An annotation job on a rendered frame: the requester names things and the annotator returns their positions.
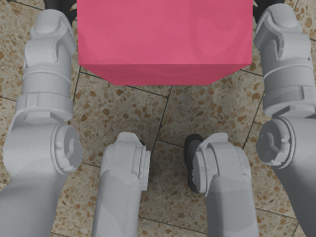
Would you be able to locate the left robot upper arm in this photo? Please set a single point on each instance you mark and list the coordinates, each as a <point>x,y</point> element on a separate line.
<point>39,159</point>

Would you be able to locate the robot left hand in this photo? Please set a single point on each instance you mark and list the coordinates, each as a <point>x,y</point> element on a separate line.
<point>63,6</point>

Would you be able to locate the carton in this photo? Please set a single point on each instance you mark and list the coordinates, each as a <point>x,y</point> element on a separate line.
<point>164,42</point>

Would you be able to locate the robot right hand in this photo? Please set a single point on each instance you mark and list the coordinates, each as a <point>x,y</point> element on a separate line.
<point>262,6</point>

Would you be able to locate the right robot upper arm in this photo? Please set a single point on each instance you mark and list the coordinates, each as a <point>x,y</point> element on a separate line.
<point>288,145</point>

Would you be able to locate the left robot shin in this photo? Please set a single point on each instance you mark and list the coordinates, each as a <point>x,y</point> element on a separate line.
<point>109,151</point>

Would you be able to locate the left robot forearm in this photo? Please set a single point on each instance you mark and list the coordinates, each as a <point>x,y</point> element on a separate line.
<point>47,73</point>

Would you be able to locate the right robot forearm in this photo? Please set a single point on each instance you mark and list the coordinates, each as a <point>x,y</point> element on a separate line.
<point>287,67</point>

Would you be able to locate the robot right thigh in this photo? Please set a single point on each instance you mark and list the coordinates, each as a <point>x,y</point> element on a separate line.
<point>230,207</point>

